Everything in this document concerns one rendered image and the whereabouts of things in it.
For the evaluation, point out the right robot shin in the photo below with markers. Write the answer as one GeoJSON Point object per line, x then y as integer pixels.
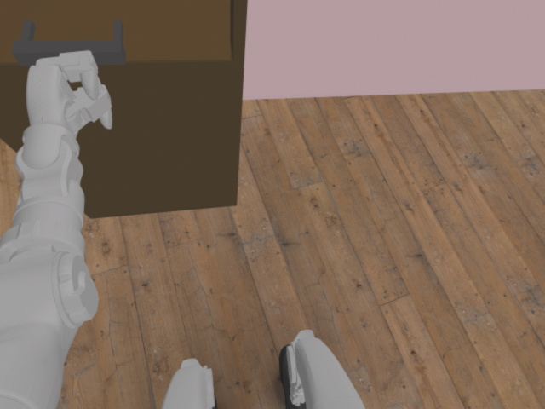
{"type": "Point", "coordinates": [296, 393]}

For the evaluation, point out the robot right foot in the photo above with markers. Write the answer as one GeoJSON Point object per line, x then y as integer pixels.
{"type": "Point", "coordinates": [284, 376]}

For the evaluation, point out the handle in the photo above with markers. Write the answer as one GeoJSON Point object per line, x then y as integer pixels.
{"type": "Point", "coordinates": [105, 52]}

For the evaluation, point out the drawer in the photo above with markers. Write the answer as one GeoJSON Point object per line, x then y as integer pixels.
{"type": "Point", "coordinates": [152, 29]}

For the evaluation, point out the left robot forearm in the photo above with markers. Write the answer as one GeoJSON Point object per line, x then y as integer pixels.
{"type": "Point", "coordinates": [49, 213]}

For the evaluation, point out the left robot upper arm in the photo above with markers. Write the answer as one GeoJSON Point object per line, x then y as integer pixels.
{"type": "Point", "coordinates": [43, 301]}

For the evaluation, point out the robot left hand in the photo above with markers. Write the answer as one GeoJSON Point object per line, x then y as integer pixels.
{"type": "Point", "coordinates": [50, 99]}

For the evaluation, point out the cabinet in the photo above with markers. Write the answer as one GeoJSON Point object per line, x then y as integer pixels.
{"type": "Point", "coordinates": [175, 137]}

